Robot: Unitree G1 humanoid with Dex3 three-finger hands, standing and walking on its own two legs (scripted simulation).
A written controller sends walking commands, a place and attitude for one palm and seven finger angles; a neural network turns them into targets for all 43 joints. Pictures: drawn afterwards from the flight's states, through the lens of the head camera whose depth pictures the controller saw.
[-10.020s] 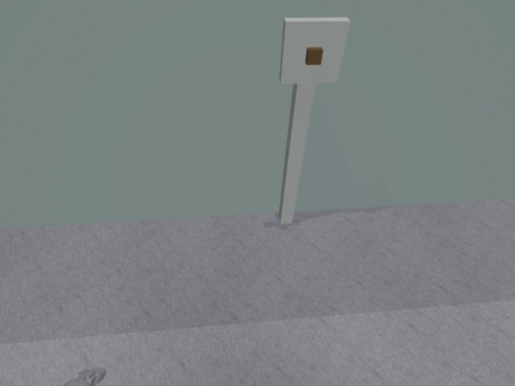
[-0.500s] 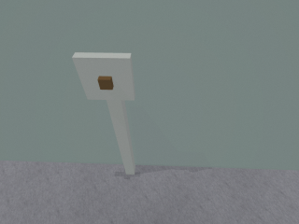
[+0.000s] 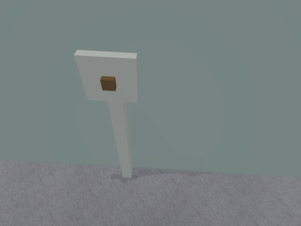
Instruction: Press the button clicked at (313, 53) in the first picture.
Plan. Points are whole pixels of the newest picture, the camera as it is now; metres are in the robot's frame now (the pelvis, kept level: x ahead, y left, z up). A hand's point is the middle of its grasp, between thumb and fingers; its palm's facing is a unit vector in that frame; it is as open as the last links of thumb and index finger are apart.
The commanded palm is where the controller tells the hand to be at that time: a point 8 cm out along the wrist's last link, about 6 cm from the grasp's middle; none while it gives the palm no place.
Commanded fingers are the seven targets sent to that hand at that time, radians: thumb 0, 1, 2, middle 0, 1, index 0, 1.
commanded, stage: come to a stop and stand still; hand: left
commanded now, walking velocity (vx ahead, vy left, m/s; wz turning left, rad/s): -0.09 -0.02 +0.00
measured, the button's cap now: (108, 82) +0.51 +0.17 +0.10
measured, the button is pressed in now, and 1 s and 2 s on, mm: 0 0 0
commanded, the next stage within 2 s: look again from close up in 1.04 s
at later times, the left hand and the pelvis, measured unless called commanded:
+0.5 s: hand out of the picture +0.06 +0.17 -0.18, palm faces +0.05 -0.97 -0.22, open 7.3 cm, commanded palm none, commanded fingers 0.00 0.90 0.90 -0.20 -0.30 -0.20 -0.30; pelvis +0.04 -0.01 +0.00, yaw -1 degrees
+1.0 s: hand out of the picture +0.03 +0.20 -0.16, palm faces -0.01 -0.98 -0.21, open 7.4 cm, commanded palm none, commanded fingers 0.00 0.90 0.90 -0.20 -0.30 -0.20 -0.30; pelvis +0.01 +0.02 +0.01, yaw -1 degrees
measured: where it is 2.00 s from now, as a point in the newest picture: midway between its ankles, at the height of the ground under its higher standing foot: outside the picture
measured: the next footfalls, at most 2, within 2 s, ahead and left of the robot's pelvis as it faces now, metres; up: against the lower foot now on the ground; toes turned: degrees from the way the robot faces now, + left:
left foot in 0.44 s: +0.09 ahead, +0.11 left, +0.00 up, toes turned +2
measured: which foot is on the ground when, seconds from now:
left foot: down 0.00-0.18, up 0.20-0.42, down 0.44-1.00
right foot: down 0.00-1.00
